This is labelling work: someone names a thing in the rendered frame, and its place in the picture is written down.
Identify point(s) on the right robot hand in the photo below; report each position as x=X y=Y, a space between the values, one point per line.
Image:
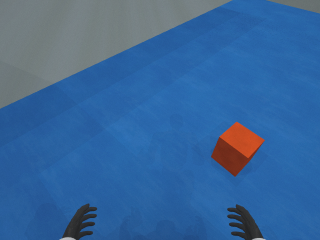
x=249 y=226

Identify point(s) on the left robot hand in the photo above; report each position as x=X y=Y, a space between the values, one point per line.
x=75 y=226

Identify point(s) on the carton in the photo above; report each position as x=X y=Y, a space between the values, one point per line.
x=236 y=147

